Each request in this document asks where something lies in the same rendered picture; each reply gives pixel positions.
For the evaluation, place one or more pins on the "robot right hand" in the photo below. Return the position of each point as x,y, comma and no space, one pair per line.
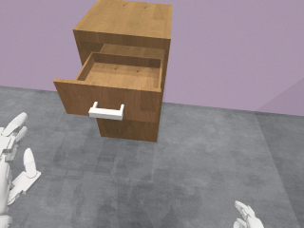
249,215

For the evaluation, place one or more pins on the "cabinet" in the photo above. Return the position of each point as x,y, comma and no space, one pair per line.
127,28

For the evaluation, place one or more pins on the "robot left forearm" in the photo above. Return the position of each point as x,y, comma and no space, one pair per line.
5,221

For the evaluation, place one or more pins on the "handle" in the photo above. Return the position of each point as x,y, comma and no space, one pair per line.
103,113

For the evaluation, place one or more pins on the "drawer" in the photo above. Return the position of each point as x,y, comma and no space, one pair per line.
113,80

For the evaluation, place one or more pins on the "robot left hand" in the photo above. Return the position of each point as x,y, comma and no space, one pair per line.
10,139

